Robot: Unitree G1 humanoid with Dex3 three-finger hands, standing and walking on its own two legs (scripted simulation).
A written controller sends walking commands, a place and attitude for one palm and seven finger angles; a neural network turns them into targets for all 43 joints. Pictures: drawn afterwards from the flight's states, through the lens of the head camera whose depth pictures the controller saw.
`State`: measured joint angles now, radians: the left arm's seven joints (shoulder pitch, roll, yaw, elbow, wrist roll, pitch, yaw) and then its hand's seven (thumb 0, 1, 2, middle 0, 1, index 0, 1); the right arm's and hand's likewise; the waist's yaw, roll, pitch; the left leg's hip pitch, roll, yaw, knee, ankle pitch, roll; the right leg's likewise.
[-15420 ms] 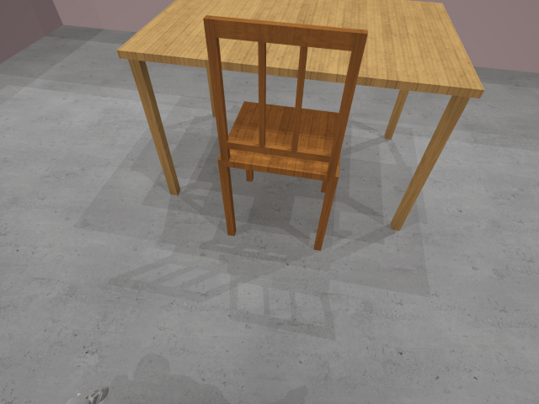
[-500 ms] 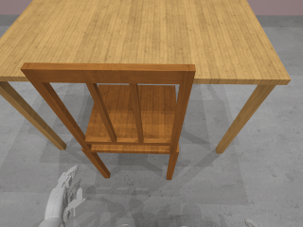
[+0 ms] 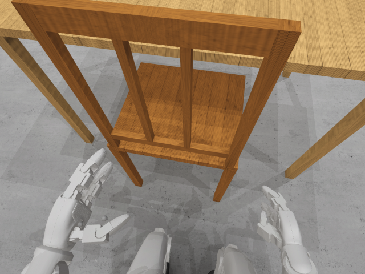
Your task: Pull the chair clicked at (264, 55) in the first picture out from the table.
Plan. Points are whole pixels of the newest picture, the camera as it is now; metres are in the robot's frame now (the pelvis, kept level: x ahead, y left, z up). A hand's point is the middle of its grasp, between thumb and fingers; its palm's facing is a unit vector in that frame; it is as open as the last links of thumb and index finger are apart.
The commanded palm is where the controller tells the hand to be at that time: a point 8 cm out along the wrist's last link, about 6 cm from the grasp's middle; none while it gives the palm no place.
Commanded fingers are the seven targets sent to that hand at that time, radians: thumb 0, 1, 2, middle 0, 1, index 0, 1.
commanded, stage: raise the hand toward the chair's back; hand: left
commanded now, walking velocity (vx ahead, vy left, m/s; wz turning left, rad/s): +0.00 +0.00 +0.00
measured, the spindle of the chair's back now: (139, 102) +0.46 +0.16 +0.05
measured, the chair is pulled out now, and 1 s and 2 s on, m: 0.00 0.00 0.00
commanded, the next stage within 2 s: aim the fingers beside a spindle in 1.38 s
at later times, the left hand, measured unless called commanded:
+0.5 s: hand (91, 202) +0.23 +0.20 +0.05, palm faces -0.09 -1.00 -0.05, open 16.0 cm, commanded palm +0.21 +0.26 +0.06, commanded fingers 0.00 -0.50 0.30 -0.06 -0.08 -0.06 -0.08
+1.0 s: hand (66, 184) +0.25 +0.24 +0.07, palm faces -0.04 -1.00 -0.08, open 16.9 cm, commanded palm +0.22 +0.29 +0.07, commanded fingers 0.00 -0.50 0.30 -0.06 -0.08 -0.06 -0.08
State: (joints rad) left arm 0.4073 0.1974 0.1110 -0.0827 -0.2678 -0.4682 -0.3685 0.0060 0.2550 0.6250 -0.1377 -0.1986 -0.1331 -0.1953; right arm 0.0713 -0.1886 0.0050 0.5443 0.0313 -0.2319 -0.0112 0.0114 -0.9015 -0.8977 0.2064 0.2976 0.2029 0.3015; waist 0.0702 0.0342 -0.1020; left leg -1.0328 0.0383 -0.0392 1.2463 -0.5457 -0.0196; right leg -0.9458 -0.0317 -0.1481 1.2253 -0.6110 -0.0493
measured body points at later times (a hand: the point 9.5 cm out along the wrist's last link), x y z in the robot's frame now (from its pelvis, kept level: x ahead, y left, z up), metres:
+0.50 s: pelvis +0.00 +0.02 +0.02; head +0.10 +0.03 +0.46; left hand +0.23 +0.25 +0.06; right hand +0.17 -0.25 -0.06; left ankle +0.03 +0.13 -0.63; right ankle -0.01 -0.09 -0.63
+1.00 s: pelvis +0.00 +0.04 +0.04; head +0.09 +0.05 +0.48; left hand +0.25 +0.30 +0.08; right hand +0.17 -0.21 -0.04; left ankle +0.03 +0.13 -0.63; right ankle -0.01 -0.09 -0.63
